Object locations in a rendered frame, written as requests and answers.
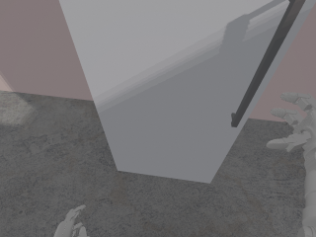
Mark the right robot hand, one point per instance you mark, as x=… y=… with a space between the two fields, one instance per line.
x=296 y=140

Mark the right robot upper arm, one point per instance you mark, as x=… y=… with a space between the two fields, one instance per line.
x=306 y=231

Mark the left robot hand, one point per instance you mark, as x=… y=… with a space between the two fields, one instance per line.
x=67 y=228

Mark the handle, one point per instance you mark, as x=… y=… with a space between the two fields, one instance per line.
x=282 y=30

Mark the right robot forearm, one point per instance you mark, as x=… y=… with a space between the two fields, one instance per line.
x=309 y=212

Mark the fridge door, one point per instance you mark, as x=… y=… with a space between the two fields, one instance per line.
x=166 y=75

